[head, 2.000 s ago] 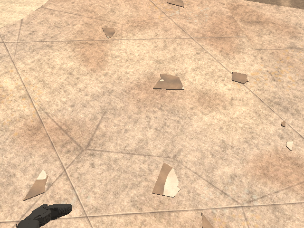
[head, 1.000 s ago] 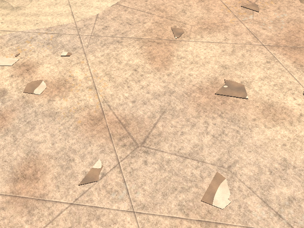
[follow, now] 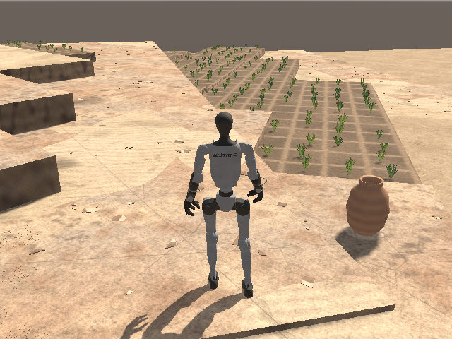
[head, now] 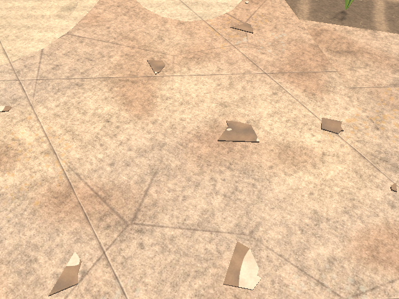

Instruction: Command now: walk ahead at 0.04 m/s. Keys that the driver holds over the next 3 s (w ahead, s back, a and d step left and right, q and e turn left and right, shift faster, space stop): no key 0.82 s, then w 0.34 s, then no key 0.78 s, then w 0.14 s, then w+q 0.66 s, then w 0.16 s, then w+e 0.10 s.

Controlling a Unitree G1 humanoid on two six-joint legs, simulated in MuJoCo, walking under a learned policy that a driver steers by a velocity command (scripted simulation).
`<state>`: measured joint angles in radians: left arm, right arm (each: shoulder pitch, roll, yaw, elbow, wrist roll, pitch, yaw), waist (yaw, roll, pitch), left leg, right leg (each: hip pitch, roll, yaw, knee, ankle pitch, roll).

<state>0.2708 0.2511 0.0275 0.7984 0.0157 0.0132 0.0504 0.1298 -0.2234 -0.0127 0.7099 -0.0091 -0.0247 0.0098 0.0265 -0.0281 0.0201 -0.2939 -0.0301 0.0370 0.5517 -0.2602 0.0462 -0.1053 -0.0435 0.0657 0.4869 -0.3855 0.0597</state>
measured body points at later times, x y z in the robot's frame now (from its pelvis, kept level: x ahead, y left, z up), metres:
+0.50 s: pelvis -0.01 +0.00 +0.00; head +0.00 +0.00 +0.45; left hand +0.01 +0.26 -0.14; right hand +0.11 -0.26 -0.12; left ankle +0.02 +0.09 -0.73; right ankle -0.08 -0.16 -0.73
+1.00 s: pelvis -0.01 -0.02 +0.00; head -0.01 -0.02 +0.45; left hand -0.04 +0.23 -0.15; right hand +0.06 -0.27 -0.15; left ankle +0.02 +0.09 -0.73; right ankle -0.08 -0.16 -0.73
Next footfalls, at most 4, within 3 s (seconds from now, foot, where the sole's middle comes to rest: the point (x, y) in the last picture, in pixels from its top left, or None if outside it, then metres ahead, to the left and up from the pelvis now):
1.52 right None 0.28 -0.12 -0.77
1.78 left None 0.19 0.11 -0.77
2.72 left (167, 266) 0.61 0.14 -0.77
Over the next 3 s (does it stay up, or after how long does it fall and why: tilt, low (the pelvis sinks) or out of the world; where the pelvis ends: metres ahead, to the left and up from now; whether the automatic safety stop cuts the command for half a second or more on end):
stays up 0.61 0.08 0.01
